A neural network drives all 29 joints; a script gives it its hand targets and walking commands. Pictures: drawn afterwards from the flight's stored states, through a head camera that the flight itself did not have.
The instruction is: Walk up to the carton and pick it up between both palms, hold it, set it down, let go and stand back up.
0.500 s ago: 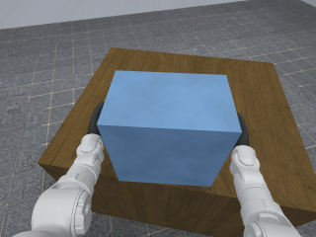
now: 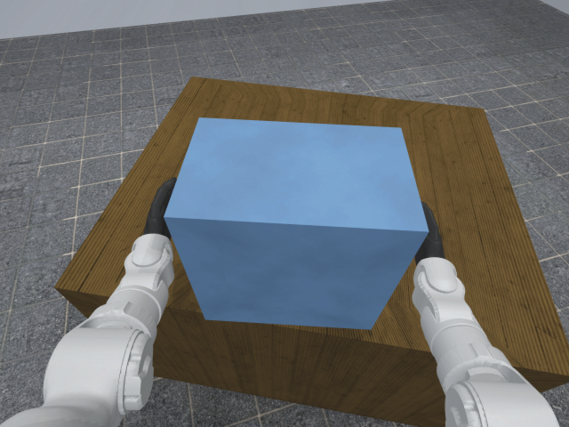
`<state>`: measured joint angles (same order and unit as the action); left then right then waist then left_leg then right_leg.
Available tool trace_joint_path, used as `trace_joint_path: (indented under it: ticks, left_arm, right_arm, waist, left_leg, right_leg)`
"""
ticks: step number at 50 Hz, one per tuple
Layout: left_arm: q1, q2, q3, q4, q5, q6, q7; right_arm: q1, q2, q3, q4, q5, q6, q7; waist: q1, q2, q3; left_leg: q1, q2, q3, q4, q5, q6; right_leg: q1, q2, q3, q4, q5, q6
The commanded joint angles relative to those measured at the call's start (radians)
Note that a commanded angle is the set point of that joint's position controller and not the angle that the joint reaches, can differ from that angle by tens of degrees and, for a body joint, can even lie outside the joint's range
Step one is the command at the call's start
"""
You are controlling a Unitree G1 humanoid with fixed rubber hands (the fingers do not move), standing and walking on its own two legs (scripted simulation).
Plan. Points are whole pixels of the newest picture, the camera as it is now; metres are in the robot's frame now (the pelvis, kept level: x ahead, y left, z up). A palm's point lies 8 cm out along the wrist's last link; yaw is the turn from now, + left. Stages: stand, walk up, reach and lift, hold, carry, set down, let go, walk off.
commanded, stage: set down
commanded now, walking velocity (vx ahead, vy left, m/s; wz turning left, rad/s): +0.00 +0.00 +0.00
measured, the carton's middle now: (293, 233) +0.43 +0.00 +0.01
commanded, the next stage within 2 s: none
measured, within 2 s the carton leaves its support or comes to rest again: neither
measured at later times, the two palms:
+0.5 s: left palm (128, 206) +0.41 +0.24 +0.09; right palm (454, 216) +0.40 -0.22 +0.09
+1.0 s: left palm (111, 179) +0.41 +0.25 +0.15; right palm (470, 202) +0.39 -0.22 +0.14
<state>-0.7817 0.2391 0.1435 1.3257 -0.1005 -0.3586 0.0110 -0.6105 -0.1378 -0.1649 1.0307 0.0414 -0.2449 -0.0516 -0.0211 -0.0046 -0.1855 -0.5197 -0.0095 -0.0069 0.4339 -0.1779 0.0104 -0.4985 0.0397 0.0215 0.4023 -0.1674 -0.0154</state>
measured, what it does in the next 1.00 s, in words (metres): stands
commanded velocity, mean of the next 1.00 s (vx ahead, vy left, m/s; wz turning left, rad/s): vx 0.00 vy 0.00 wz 0.00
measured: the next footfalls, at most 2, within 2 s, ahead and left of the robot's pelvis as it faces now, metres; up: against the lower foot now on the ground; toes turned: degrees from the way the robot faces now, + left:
none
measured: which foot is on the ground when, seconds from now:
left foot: down 0.00-1.00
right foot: down 0.00-1.00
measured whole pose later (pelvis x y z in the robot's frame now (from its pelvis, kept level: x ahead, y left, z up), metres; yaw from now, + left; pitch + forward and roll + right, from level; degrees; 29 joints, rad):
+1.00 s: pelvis -0.01 -0.01 +0.00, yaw +0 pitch +10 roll -1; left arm -0.76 0.47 0.04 0.71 -0.32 0.32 -0.02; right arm -0.66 -0.34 0.00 0.64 0.41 0.23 -0.09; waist -0.02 -0.03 -0.15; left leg -0.43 0.00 -0.01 0.43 -0.17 0.00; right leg -0.41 0.05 0.01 0.38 -0.16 -0.03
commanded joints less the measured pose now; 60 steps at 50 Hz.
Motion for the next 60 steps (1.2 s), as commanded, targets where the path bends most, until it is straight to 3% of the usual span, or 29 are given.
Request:
trace_joint_path:
  ticks: [1,5,8,10,11,13,16,18,20,21,23,25,26,28,29,30,32,33,36,40,42,43,44,45,47,50,53,60]
  left_arm:
    - [-0.505,0.257,-0.087,-0.270,-0.158,-0.006,0.031]
    - [-0.508,0.320,-0.123,-0.358,-0.210,0.075,0.008]
    - [-0.531,0.347,-0.151,-0.343,-0.244,0.140,-0.024]
    - [-0.553,0.341,-0.182,-0.364,-0.266,0.168,-0.033]
    - [-0.571,0.353,-0.186,-0.430,-0.276,0.179,-0.030]
    - [-0.576,0.349,-0.206,-0.424,-0.283,0.205,-0.034]
    - [-0.568,0.345,-0.226,-0.392,-0.293,0.220,-0.040]
    - [-0.585,0.368,-0.224,-0.390,-0.304,0.229,-0.044]
    - [-0.582,0.365,-0.236,-0.373,-0.298,0.236,-0.046]
    - [-0.573,0.350,-0.251,-0.310,-0.292,0.236,-0.050]
    - [-0.597,0.368,-0.246,-0.400,-0.291,0.236,-0.042]
    - [-0.568,0.378,-0.224,-0.419,-0.278,0.242,-0.040]
    - [-0.572,0.403,-0.206,-0.483,-0.274,0.258,-0.039]
    - [-0.580,0.410,-0.187,-0.474,-0.261,0.280,-0.042]
    - [-0.600,0.430,-0.169,-0.556,-0.267,0.288,-0.035]
    - [-0.596,0.431,-0.167,-0.524,-0.258,0.304,-0.032]
    - [-0.623,0.470,-0.130,-0.671,-0.262,0.337,-0.022]
    - [-0.592,0.444,-0.134,-0.559,-0.257,0.353,-0.029]
    - [-0.587,0.458,-0.103,-0.651,-0.250,0.392,-0.022]
    - [-0.589,0.457,-0.079,-0.722,-0.232,0.474,-0.025]
    - [-0.548,0.438,-0.079,-0.737,-0.228,0.509,-0.027]
    - [-0.555,0.452,-0.065,-0.806,-0.235,0.525,-0.029]
    - [-0.540,0.450,-0.066,-0.770,-0.234,0.547,-0.031]
    - [-0.524,0.450,-0.053,-0.858,-0.229,0.567,-0.028]
    - [-0.506,0.464,-0.030,-0.885,-0.219,0.620,-0.032]
    - [-0.490,0.465,-0.016,-0.951,-0.216,0.698,-0.037]
    - [-0.452,0.456,-0.003,-0.957,-0.204,0.754,-0.038]
    - [-0.303,0.417,0.016,-0.924,-0.175,0.758,-0.057]
  right_arm:
    - [-0.532,-0.215,0.209,-0.240,0.249,-0.044,-0.050]
    - [-0.564,-0.352,0.263,-0.289,0.374,-0.007,-0.048]
    - [-0.597,-0.406,0.284,-0.257,0.420,0.044,-0.038]
    - [-0.605,-0.423,0.286,-0.240,0.438,0.066,-0.028]
    - [-0.616,-0.443,0.277,-0.269,0.446,0.075,-0.023]
    - [-0.610,-0.440,0.278,-0.233,0.457,0.105,-0.013]
    - [-0.610,-0.416,0.291,-0.180,0.460,0.138,-0.004]
    - [-0.656,-0.420,0.289,-0.214,0.464,0.148,-0.007]
    - [-0.648,-0.410,0.279,-0.189,0.462,0.160,-0.011]
    - [-0.634,-0.392,0.275,-0.124,0.452,0.170,-0.010]
    - [-0.641,-0.414,0.241,-0.179,0.437,0.166,-0.009]
    - [-0.627,-0.406,0.235,-0.216,0.419,0.166,-0.012]
    - [-0.651,-0.439,0.223,-0.278,0.418,0.166,-0.017]
    - [-0.644,-0.422,0.209,-0.275,0.404,0.181,-0.025]
    - [-0.661,-0.442,0.184,-0.343,0.395,0.184,-0.028]
    - [-0.646,-0.427,0.176,-0.320,0.385,0.200,-0.032]
    - [-0.660,-0.450,0.137,-0.462,0.372,0.217,-0.044]
    - [-0.644,-0.407,0.147,-0.403,0.357,0.239,-0.049]
    - [-0.632,-0.410,0.138,-0.485,0.358,0.275,-0.051]
    - [-0.607,-0.424,0.103,-0.501,0.350,0.328,-0.053]
    - [-0.581,-0.423,0.101,-0.511,0.348,0.350,-0.047]
    - [-0.582,-0.440,0.091,-0.578,0.351,0.355,-0.048]
    - [-0.578,-0.435,0.086,-0.568,0.344,0.371,-0.050]
    - [-0.571,-0.458,0.078,-0.620,0.352,0.379,-0.048]
    - [-0.547,-0.452,0.093,-0.624,0.372,0.419,-0.041]
    - [-0.539,-0.480,0.068,-0.648,0.379,0.471,-0.037]
    - [-0.532,-0.481,0.074,-0.663,0.395,0.510,-0.022]
    - [-0.390,-0.434,0.100,-0.649,0.404,0.537,0.000]
  waist:
    - [0.036,0.013,-0.727]
    - [0.041,0.048,-0.792]
    - [0.025,0.022,-0.702]
    - [0.018,0.036,-0.680]
    - [0.017,0.057,-0.711]
    - [0.006,0.059,-0.664]
    - [0.003,0.033,-0.602]
    - [0.005,0.004,-0.625]
    - [0.000,0.031,-0.607]
    - [-0.008,0.037,-0.542]
    - [-0.007,0.077,-0.624]
    - [-0.005,0.058,-0.652]
    - [-0.006,0.058,-0.704]
    - [-0.006,0.065,-0.671]
    - [-0.004,0.071,-0.735]
    - [-0.009,0.066,-0.681]
    - [0.000,0.090,-0.794]
    - [-0.007,0.052,-0.679]
    - [0.018,0.063,-0.709]
    - [0.003,0.096,-0.710]
    - [0.003,0.086,-0.668]
    - [0.003,0.086,-0.711]
    - [-0.007,0.067,-0.647]
    - [0.003,0.076,-0.699]
    - [0.005,0.073,-0.633]
    - [-0.020,0.058,-0.563]
    - [-0.009,0.043,-0.480]
    - [0.004,0.003,-0.318]
  left_leg:
    - [0.235,0.000,0.050,0.098,0.400,-0.081]
    - [0.361,0.003,0.036,0.145,0.515,-0.098]
    - [0.402,0.008,0.023,0.140,0.464,-0.082]
    - [0.423,0.016,0.013,0.129,0.430,-0.081]
    - [0.447,0.016,0.010,0.131,0.443,-0.084]
    - [0.459,0.022,0.000,0.122,0.396,-0.073]
    - [0.413,0.022,-0.012,0.104,0.317,-0.048]
    - [0.374,0.015,-0.011,0.100,0.291,-0.030]
    - [0.352,0.014,-0.017,0.091,0.255,-0.028]
    - [0.339,0.018,-0.022,0.084,0.210,-0.025]
    - [0.371,0.021,-0.023,0.090,0.241,-0.036]
    - [0.366,0.017,-0.021,0.104,0.272,-0.027]
    - [0.388,0.014,-0.022,0.107,0.323,-0.033]
    - [0.358,0.006,-0.015,0.104,0.294,-0.032]
    - [0.366,0.005,-0.012,0.096,0.304,-0.034]
    - [0.362,0.004,-0.011,0.087,0.273,-0.034]
    - [0.372,-0.004,0.003,0.083,0.305,-0.037]
    - [0.322,-0.006,-0.001,0.076,0.239,-0.022]
    - [0.333,-0.007,0.005,0.057,0.263,-0.021]
    - [0.421,-0.001,0.006,0.059,0.336,-0.038]
    - [0.450,0.005,0.002,0.049,0.343,-0.037]
    - [0.473,0.002,0.007,0.046,0.364,-0.041]
    - [0.462,0.001,0.007,0.040,0.346,-0.036]
    - [0.493,0.003,0.009,0.033,0.389,-0.041]
    - [0.496,0.002,0.010,0.022,0.414,-0.036]
    - [0.519,0.005,0.009,-0.005,0.407,-0.035]
    - [0.524,0.007,0.009,-0.026,0.394,-0.028]
    - [0.491,0.004,0.010,-0.070,0.312,-0.002]
  right_leg:
    - [0.335,-0.012,-0.016,0.100,0.508,0.067]
    - [0.246,0.009,-0.041,0.106,0.554,0.073]
    - [0.170,0.009,-0.045,0.081,0.489,0.069]
    - [0.122,0.008,-0.053,0.066,0.428,0.062]
    - [0.105,0.009,-0.055,0.065,0.421,0.057]
    - [0.082,0.005,-0.054,0.047,0.357,0.048]
    - [0.080,-0.006,-0.046,0.038,0.285,0.042]
    - [0.113,-0.014,-0.037,0.042,0.296,0.046]
    - [0.113,-0.020,-0.036,0.041,0.258,0.043]
    - [0.079,-0.023,-0.036,0.031,0.190,0.036]
    - [0.062,-0.016,-0.042,0.026,0.179,0.029]
    - [0.096,-0.017,-0.038,0.032,0.225,0.038]
    - [0.125,-0.012,-0.036,0.039,0.291,0.043]
    - [0.149,-0.017,-0.032,0.040,0.289,0.048]
    - [0.168,-0.012,-0.034,0.043,0.297,0.051]
    - [0.168,-0.012,-0.032,0.038,0.272,0.050]
    - [0.229,-0.013,-0.025,0.040,0.332,0.057]
    - [0.231,-0.020,-0.021,0.043,0.296,0.057]
    - [0.282,-0.019,-0.013,0.040,0.317,0.057]
    - [0.277,-0.013,-0.024,0.028,0.374,0.052]
    - [0.276,-0.006,-0.030,0.014,0.356,0.044]
    - [0.300,-0.004,-0.030,0.004,0.383,0.048]
    - [0.305,-0.007,-0.029,0.001,0.381,0.049]
    - [0.331,0.000,-0.032,-0.002,0.420,0.046]
    - [0.361,-0.002,-0.025,-0.008,0.450,0.045]
    - [0.394,0.002,-0.026,-0.025,0.454,0.044]
    - [0.400,0.004,-0.025,-0.048,0.425,0.036]
    - [0.440,-0.010,-0.007,-0.075,0.351,0.033]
